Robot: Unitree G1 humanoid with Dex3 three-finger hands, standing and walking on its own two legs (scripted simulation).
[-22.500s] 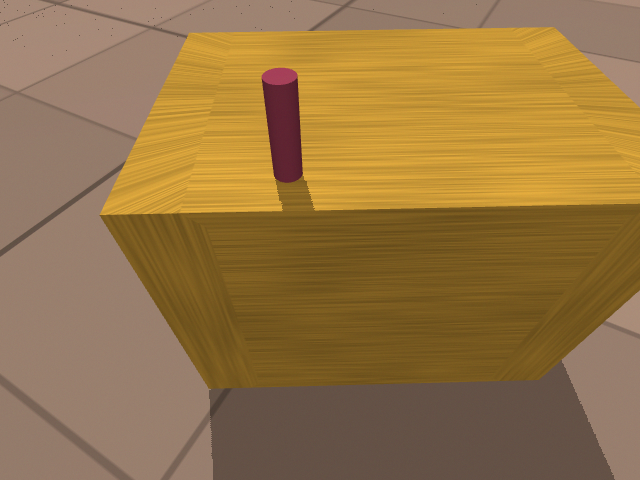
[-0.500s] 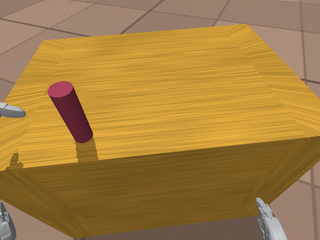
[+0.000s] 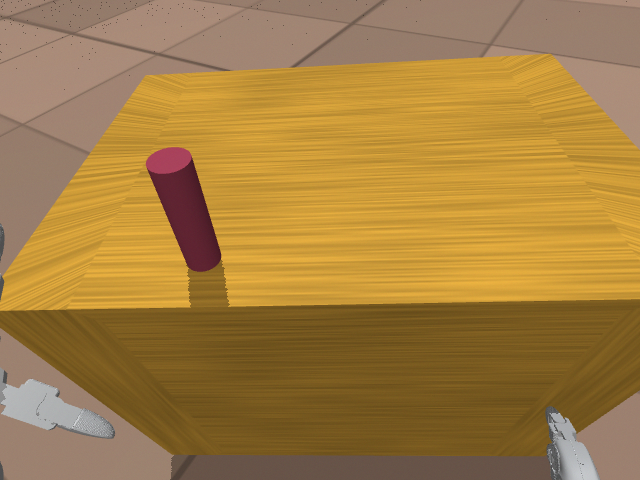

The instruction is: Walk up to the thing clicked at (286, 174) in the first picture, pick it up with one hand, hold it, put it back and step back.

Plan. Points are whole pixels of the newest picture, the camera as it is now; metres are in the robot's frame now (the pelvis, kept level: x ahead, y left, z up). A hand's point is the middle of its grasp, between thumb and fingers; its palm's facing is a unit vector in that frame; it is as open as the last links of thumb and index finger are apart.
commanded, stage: sink last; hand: left
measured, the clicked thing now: (188, 215) +0.41 +0.21 +0.12
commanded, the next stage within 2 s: home in 0.46 s
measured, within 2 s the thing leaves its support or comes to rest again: neither
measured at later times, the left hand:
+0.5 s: hand (27, 374) +0.17 +0.26 +0.18, palm faces +0.46 -0.76 -0.47, open 17.5 cm
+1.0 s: hand (164, 443) +0.16 +0.21 +0.01, palm faces +0.18 -0.94 -0.29, open 17.4 cm
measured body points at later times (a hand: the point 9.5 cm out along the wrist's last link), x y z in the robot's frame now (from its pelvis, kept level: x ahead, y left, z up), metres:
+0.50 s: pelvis -0.02 -0.02 +0.00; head -0.02 -0.05 +0.45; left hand +0.14 +0.29 +0.21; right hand +0.13 -0.28 -0.10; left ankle +0.02 +0.11 -0.74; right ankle -0.05 -0.12 -0.74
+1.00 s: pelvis +0.00 -0.01 +0.00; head +0.02 -0.01 +0.45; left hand +0.15 +0.25 +0.03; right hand +0.16 -0.22 -0.10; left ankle +0.02 +0.11 -0.74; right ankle -0.05 -0.12 -0.74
